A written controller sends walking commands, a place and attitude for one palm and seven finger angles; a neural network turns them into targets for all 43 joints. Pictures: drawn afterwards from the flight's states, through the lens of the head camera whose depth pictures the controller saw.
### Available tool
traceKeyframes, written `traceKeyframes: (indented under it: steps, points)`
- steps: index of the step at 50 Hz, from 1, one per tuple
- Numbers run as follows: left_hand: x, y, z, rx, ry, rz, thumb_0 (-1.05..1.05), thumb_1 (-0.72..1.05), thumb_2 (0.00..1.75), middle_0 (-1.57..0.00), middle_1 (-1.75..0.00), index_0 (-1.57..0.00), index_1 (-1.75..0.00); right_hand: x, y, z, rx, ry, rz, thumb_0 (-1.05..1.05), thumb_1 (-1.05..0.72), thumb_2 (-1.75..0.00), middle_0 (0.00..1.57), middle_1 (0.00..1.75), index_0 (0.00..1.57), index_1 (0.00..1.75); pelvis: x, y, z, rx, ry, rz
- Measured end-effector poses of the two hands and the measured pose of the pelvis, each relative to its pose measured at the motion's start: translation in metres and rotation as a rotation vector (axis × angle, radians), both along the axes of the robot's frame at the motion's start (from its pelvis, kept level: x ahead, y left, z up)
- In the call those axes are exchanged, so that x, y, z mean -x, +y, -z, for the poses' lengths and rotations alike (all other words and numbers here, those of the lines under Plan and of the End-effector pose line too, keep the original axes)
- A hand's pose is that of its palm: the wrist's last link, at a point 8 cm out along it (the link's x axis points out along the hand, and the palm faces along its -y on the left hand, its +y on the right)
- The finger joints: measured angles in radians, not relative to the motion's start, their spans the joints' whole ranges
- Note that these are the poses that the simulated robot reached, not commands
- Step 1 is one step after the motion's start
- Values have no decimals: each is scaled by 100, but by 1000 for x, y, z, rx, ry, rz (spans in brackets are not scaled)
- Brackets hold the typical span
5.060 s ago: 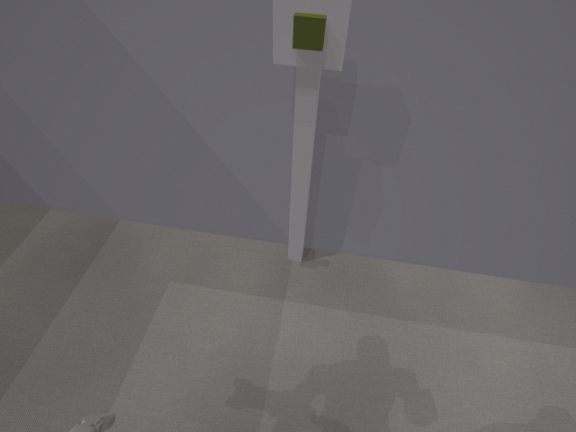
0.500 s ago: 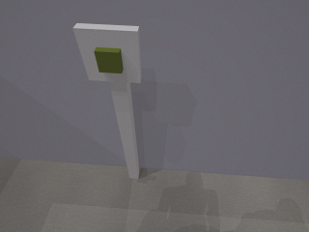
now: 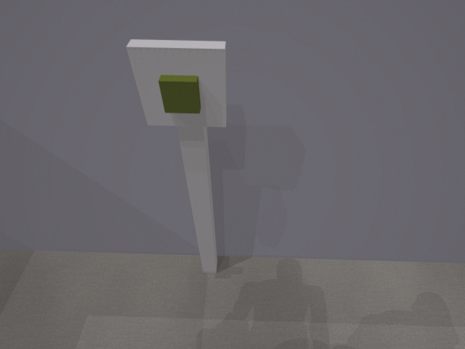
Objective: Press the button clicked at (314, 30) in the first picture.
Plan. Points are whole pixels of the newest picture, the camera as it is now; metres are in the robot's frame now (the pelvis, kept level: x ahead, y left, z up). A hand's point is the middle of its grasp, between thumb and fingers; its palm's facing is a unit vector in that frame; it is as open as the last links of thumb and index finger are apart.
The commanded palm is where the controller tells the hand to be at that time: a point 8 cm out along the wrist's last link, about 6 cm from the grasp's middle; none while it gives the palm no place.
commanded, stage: shuffle to correct the standing spot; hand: left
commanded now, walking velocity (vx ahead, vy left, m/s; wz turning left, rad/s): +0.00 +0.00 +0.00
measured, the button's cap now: (181, 93) +0.52 +0.13 +0.18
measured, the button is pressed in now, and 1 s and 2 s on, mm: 0 0 0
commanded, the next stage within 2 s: come to a stop and stand still in 0.32 s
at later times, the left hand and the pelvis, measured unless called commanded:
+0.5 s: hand out of the picture +0.02 +0.10 -0.18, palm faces +0.05 -0.98 -0.19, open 7.4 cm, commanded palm none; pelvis +0.03 -0.07 -0.01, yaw +0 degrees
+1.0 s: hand out of the picture +0.03 +0.12 -0.18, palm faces +0.02 -0.98 -0.21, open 7.4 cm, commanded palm none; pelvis +0.04 -0.05 -0.01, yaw -2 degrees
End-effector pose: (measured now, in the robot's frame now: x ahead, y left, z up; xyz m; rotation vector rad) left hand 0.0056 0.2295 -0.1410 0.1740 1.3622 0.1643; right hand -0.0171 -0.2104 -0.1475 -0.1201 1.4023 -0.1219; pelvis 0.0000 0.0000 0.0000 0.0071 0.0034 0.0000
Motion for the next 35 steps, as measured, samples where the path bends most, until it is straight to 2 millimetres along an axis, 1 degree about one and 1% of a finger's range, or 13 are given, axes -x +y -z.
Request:
traceKeyframes:
  steps: [7,12,16,20,22,25,28,32,35]
  points:
    - [3,-13,3,23,32,-8,0,91,90,-20,-30,-20,-30,-1,0,1,-6,24,3,1,-91,-90,20,30,20,30,-5,-4,0,-3,-2,2]
    - [7,-27,8,41,70,-7,0,91,90,-20,-30,-20,-30,-7,-10,3,4,21,19,1,-90,-90,20,30,20,30,-11,-13,3,-12,1,7]
    - [5,-40,10,43,97,5,0,91,90,-20,-30,-20,-30,-10,-28,6,17,19,45,0,-90,-90,20,30,20,30,-15,-28,7,-23,9,26]
    - [-6,-57,9,32,83,-1,0,91,90,-20,-30,-20,-30,-10,-54,13,23,42,57,0,-90,-90,20,30,20,30,-23,-48,11,-9,13,18]
    - [-11,-66,8,28,56,-19,0,91,90,-20,-30,-20,-30,-15,-67,13,31,63,46,0,-90,-90,20,30,20,30,-28,-58,11,-6,22,4]
    - [-10,-80,6,29,42,-47,0,91,90,-20,-30,-20,-30,-32,-84,6,51,66,17,1,-90,-90,20,30,20,30,-33,-69,7,-8,25,-5]
    - [-5,-97,5,46,61,-50,0,91,90,-20,-30,-20,-30,-59,-94,1,55,18,2,1,-91,-90,20,30,20,30,-37,-77,3,-7,23,-2]
    - [1,-112,5,68,90,-53,0,90,90,-20,-30,-20,-30,-97,-96,-1,44,-64,-11,1,-91,-90,20,30,20,30,-40,-81,2,-4,18,12]
    - [3,-115,7,70,97,-66,0,90,90,-20,-30,-20,-30,-122,-91,-2,33,-119,-29,1,-91,-90,20,30,20,30,-42,-81,3,-4,9,15]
